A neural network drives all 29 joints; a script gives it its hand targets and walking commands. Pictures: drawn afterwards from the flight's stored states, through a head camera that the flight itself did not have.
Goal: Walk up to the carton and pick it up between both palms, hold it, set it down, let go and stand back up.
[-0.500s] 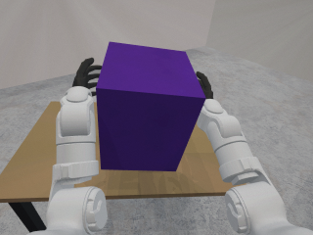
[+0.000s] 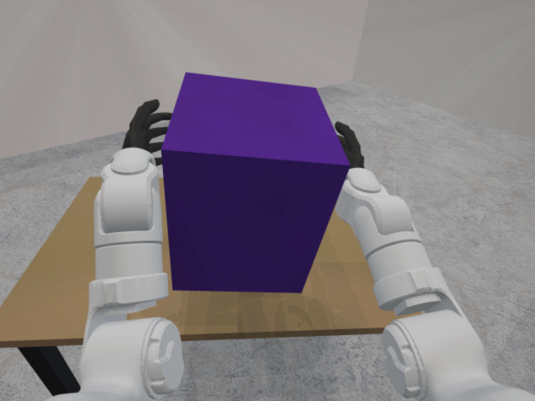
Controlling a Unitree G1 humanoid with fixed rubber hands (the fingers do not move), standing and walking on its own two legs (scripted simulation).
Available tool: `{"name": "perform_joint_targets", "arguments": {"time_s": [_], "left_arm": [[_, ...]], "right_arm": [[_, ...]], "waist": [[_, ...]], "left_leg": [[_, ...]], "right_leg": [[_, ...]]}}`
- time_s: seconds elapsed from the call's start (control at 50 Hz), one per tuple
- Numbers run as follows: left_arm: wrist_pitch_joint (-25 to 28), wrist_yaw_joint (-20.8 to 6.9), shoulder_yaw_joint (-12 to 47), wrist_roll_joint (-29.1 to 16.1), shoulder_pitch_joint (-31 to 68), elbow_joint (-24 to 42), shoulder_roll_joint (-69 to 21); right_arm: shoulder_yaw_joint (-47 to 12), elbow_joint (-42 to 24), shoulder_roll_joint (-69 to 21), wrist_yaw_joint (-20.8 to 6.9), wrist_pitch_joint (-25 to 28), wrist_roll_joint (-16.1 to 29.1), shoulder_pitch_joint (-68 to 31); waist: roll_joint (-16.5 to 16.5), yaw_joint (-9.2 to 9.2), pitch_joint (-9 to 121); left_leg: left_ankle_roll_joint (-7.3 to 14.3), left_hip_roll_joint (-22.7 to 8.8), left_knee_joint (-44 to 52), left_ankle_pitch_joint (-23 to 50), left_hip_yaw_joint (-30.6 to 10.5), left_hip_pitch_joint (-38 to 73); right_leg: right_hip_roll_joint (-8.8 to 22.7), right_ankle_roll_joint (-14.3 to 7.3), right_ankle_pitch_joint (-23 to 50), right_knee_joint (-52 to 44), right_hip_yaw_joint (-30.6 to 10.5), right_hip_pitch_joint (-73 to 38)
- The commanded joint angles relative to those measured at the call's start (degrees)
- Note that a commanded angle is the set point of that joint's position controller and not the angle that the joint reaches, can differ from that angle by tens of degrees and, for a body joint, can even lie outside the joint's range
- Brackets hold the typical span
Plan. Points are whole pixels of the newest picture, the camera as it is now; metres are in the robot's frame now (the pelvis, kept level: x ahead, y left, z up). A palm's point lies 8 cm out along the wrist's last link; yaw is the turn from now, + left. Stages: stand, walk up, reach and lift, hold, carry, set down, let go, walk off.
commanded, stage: hold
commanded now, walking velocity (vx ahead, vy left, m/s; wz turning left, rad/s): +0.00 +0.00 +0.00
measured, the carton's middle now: (245, 186) +0.39 +0.01 +0.20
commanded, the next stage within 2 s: set down in 1.46 s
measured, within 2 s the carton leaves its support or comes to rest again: neither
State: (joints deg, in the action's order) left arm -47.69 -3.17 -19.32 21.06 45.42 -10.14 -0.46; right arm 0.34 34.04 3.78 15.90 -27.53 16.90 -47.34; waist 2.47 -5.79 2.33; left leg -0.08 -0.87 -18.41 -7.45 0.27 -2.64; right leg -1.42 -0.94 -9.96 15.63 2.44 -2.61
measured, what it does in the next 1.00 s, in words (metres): stands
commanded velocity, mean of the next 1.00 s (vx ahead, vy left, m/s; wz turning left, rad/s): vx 0.00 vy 0.00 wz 0.00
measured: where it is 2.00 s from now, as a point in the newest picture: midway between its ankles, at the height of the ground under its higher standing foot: outside the picture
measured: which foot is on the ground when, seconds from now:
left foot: down 0.00-1.00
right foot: down 0.00-1.00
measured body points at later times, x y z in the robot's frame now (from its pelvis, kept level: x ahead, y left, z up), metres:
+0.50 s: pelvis +0.01 +0.00 +0.00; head -0.07 +0.02 +0.44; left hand +0.38 +0.15 +0.26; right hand +0.38 -0.14 +0.24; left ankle +0.04 +0.12 -0.75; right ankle +0.00 -0.10 -0.75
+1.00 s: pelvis +0.00 +0.00 +0.00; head -0.07 +0.02 +0.44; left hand +0.38 +0.15 +0.27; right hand +0.38 -0.14 +0.23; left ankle +0.04 +0.12 -0.75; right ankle +0.00 -0.10 -0.75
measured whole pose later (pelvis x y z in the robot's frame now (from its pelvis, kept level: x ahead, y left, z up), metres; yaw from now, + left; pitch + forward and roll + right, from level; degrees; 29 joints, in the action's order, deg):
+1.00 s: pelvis +0.00 +0.00 +0.00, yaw +0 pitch -7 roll +0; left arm -46.7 -3.3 -19.2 21.0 47.5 -13.2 0.7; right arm 1.3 36.6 3.3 15.1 -26.3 14.9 -48.8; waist 2.3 -5.3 2.5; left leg -0.4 -1.0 -17.9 -6.7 -0.2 -3.8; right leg -1.6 -1.3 -9.8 15.9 2.8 -1.2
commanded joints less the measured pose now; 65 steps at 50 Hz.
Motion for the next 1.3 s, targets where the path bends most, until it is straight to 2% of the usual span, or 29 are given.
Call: {"name": "perform_joint_targets", "arguments": {"time_s": [0.0, 0.06, 0.08, 0.1, 0.14, 0.18, 0.22, 0.24, 0.36, 0.42, 0.52, 0.54, 0.6, 0.66, 0.7, 0.76, 0.8, 0.82, 0.86, 0.96, 1.04, 1.06, 1.08, 1.1, 1.12, 1.16, 1.18, 1.22, 1.28], "left_arm": [[2.9, -7.4, 23.4, -10.1, 33.6, 0.0, -33.4], [1.8, -7.6, 21.3, -8.1, 30.2, -2.7, -33.9], [2.5, -7.6, 23.8, -9.7, 32.7, 3.1, -33.8], [2.4, -7.5, 22.4, -9.2, 31.5, -0.3, -33.5], [2.0, -7.5, 23.7, -9.2, 31.9, -1.6, -34.5], [2.0, -7.5, 22.6, -9.4, 30.6, -2.6, -33.6], [2.1, -7.9, 23.0, -8.9, 30.8, -2.9, -33.5], [3.1, -7.8, 23.9, -9.7, 35.0, 1.5, -33.3], [3.4, -6.6, 27.3, -11.7, 34.1, 4.0, -35.1], [3.0, -6.3, 27.6, -12.8, 30.5, 7.7, -34.1], [1.3, -7.8, 25.4, -9.4, 30.3, 6.9, -32.7], [1.2, -7.7, 24.9, -9.5, 28.3, 5.3, -32.5], [1.0, -8.2, 23.3, -8.9, 28.9, 5.1, -31.0], [1.1, -8.5, 25.5, -9.6, 31.0, 5.7, -33.6], [1.5, -8.1, 24.2, -9.3, 28.9, 2.5, -32.5], [2.1, -8.3, 23.7, -9.2, 33.3, 2.0, -33.2], [2.2, -8.2, 23.2, -8.8, 31.8, -1.0, -33.0], [2.5, -8.1, 23.4, -8.1, 34.1, -1.0, -34.1], [3.0, -8.3, 21.8, -7.9, 35.5, -3.6, -32.8], [4.6, -6.9, 25.2, -11.4, 35.2, 0.8, -34.8], [3.0, -7.3, 24.4, -10.0, 30.8, -0.8, -33.1], [2.9, -7.3, 23.4, -9.1, 31.3, 0.2, -33.1], [2.8, -7.3, 25.2, -11.1, 30.4, 1.8, -34.0], [2.9, -7.0, 23.8, -10.3, 32.1, 1.5, -32.5], [2.4, -7.0, 22.2, -9.2, 29.5, -0.5, -32.5], [3.0, -6.8, 26.8, -11.5, 32.2, 6.5, -34.7], [2.4, -6.8, 25.4, -10.8, 28.4, 5.4, -33.5], [1.6, -6.8, 26.5, -10.9, 25.9, 9.3, -32.5], [0.9, -7.7, 25.1, -9.5, 27.6, 7.4, -31.1]], "right_arm": [[-17.7, -18.3, -33.3, -6.4, 4.0, 5.2, -49.0], [-16.5, -14.8, -32.5, -6.5, 3.7, 4.7, -46.9], [-17.6, -17.9, -33.4, -6.4, 4.4, 5.3, -47.3], [-17.9, -18.4, -32.4, -6.3, 4.5, 6.8, -49.6], [-16.0, -16.4, -31.4, -6.2, 4.0, 6.0, -47.7], [-16.6, -18.3, -32.8, -6.2, 4.1, 5.3, -48.0], [-16.0, -16.3, -32.2, -6.3, 3.9, 5.3, -48.6], [-16.4, -15.9, -33.7, -6.5, 4.1, 5.1, -48.5], [-18.4, -20.6, -34.0, -5.9, 4.4, 6.6, -48.0], [-21.8, -25.9, -33.9, -5.3, 4.4, 8.8, -47.6], [-20.3, -22.1, -32.0, -5.4, 2.7, 7.8, -45.2], [-20.9, -23.8, -33.3, -5.5, 2.9, 8.5, -45.9], [-20.6, -21.1, -33.7, -5.4, 2.7, 8.6, -45.9], [-19.9, -22.2, -34.5, -5.2, 3.0, 7.4, -46.2], [-18.7, -21.6, -33.7, -5.4, 3.2, 6.1, -47.2], [-16.9, -17.1, -34.4, -5.8, 2.8, 4.6, -46.4], [-16.4, -15.9, -34.6, -6.3, 3.4, 4.5, -47.2], [-15.6, -15.2, -34.2, -6.4, 3.6, 3.3, -47.3], [-14.9, -14.4, -34.3, -6.8, 4.0, 2.5, -50.2], [-17.7, -17.9, -35.6, -6.6, 5.5, 5.2, -49.1], [-18.5, -18.2, -33.7, -6.1, 5.1, 5.5, -48.8], [-17.9, -17.0, -33.0, -5.8, 4.8, 5.6, -48.1], [-19.8, -22.8, -33.3, -5.5, 5.7, 6.7, -49.3], [-18.9, -19.7, -32.6, -5.5, 4.7, 7.5, -49.0], [-20.1, -21.3, -33.4, -5.6, 4.5, 7.3, -49.1], [-20.1, -21.5, -34.1, -5.4, 4.4, 8.2, -46.2], [-21.4, -23.8, -33.4, -5.4, 4.2, 8.7, -46.4], [-23.3, -24.7, -32.8, -4.7, 3.9, 10.7, -43.5], [-20.9, -23.1, -32.0, -4.4, 2.9, 8.8, -43.2]], "waist": [[-3.4, 0.07, 19.1], [-3.1, 0.55, 15.1], [-3.5, -0.01, 21.1], [-3.1, 1.27, 18.1], [-4.4, -1.04, 16.2], [-2.8, 0.11, 16.6], [-2.7, -0.83, 14.6], [-4.3, -0.49, 17.4], [-4.8, -1.29, 22.5], [-4.1, -0.87, 25.3], [-4.4, -0.88, 19.1], [-3.4, 0.81, 19.3], [-2.9, 0.86, 16.2], [-4.8, -1.36, 18.6], [-2.8, 0.53, 15.7], [-2.7, -0.92, 14.4], [-4.1, 0.41, 13.7], [-4.3, -0.99, 14.5], [-2.7, -0.3, 14.6], [-2.8, -0.19, 22.9], [-3.4, 0.4, 19.4], [-4.0, -0.94, 18.4], [-2.7, 0.06, 22.6], [-3.3, -0.52, 19.8], [-1.9, 1.72, 18.1], [-4.5, -1.07, 21.6], [-3.4, 0.62, 21.7], [-5.5, -0.65, 22.0], [-3.7, -0.87, 17.1]], "left_leg": [[-0.2, 2.7, 0.8, 6.0, 1.1, 8.6], [-0.2, 2.4, 1.7, 6.3, 1.0, 7.9], [-0.1, 3.0, 0.4, 8.9, 0.7, 8.6], [-0.6, 2.5, 0.1, 9.6, 0.7, 8.9], [-1.4, 2.3, 0.3, 8.6, 0.8, 8.3], [-0.4, 2.6, 0.8, 7.5, 1.1, 8.0], [-0.3, 2.6, 1.4, 4.4, 0.7, 6.7], [-0.5, 2.6, 1.2, 5.5, 0.7, 8.2], [-1.4, 2.6, -0.6, 10.9, 0.4, 10.4], [-1.3, 2.9, -3.0, 18.8, 0.3, 12.2], [-1.8, 2.8, -0.8, 13.6, 0.6, 10.3], [-1.2, 2.8, -0.8, 13.2, 0.8, 10.0], [-0.7, 2.8, -0.3, 10.8, 0.8, 9.4], [-1.4, 3.2, -0.1, 11.4, 1.3, 10.9], [-0.3, 3.1, 0.6, 7.9, 0.9, 8.5], [-0.4, 2.3, 1.9, 3.5, 0.8, 7.1], [0.2, 2.9, 2.4, 1.8, 1.4, 6.2], [-0.2, 2.7, 2.6, 1.2, 1.2, 6.7], [0.6, 3.3, 3.2, -2.2, 1.6, 6.1], [-0.1, 2.7, 0.1, 9.6, 0.7, 9.9], [-0.2, 2.8, 0.2, 9.7, 1.1, 8.5], [-0.7, 3.0, 0.5, 9.7, 1.2, 10.2], [-0.4, 2.9, -0.8, 13.4, 0.6, 10.2], [-0.6, 2.7, -0.7, 11.3, 0.5, 10.2], [0.3, 2.9, -0.4, 10.2, 0.6, 8.7], [-1.4, 2.9, -1.8, 15.3, 0.6, 11.5], [-1.0, 2.9, -1.9, 18.2, 0.1, 11.4], [-2.2, 2.7, -3.7, 22.6, 0.2, 13.5], [-1.5, 3.0, -1.2, 14.2, 0.9, 10.2]], "right_leg": [[-2.8, 3.9, 6.8, -2.0, 1.1, 2.5], [-2.9, 3.7, 5.8, -2.6, 1.2, 2.8], [-2.9, 3.9, 9.5, -1.6, 0.6, -0.1], [-3.2, 4.1, 9.7, -1.8, 1.1, 1.7], [-3.0, 3.7, 7.0, -2.7, 1.2, 2.9], [-2.0, 4.2, 8.5, -3.0, 0.6, 3.9], [-2.8, 4.2, 5.5, -2.8, 1.4, 3.5], [-2.6, 4.0, 6.0, -2.4, 0.9, 2.8], [-3.3, 4.1, 10.8, -1.6, 1.1, 2.0], [-3.4, 4.5, 20.4, -0.1, 0.5, -0.6], [-3.4, 4.2, 13.1, -1.1, 1.1, 0.1], [-3.0, 4.3, 14.1, -1.1, 0.7, -0.2], [-2.5, 4.3, 13.1, -1.7, 0.5, 0.7], [-2.8, 4.2, 12.4, -2.1, 0.9, -0.3], [-2.2, 4.4, 10.4, -2.5, -0.3, 2.9], [-2.2, 3.7, 4.9, -2.8, 0.7, 3.5], [-2.1, 4.1, 4.3, -2.9, 0.3, 3.4], [-2.0, 3.8, 2.3, -3.2, 0.6, 4.4], [-2.2, 3.6, -1.0, -3.5, 1.0, 3.9], [-2.8, 3.9, 10.2, -1.7, 1.6, 1.8], [-2.7, 4.5, 11.0, -2.1, 0.3, 1.1], [-2.8, 4.6, 10.1, -2.0, 1.4, 1.3], [-3.5, 4.3, 14.4, -1.4, 1.0, -0.8], [-2.9, 4.5, 12.0, -1.6, 1.0, 0.6], [-3.0, 4.5, 11.1, -1.9, 1.3, 0.9], [-3.3, 4.5, 15.8, -1.1, 1.3, -0.3], [-3.2, 4.5, 19.0, -0.8, 0.7, -1.0], [-3.2, 4.8, 24.2, 0.0, 0.6, -2.3], [-2.7, 4.9, 17.2, -1.3, 0.7, 0.1]]}}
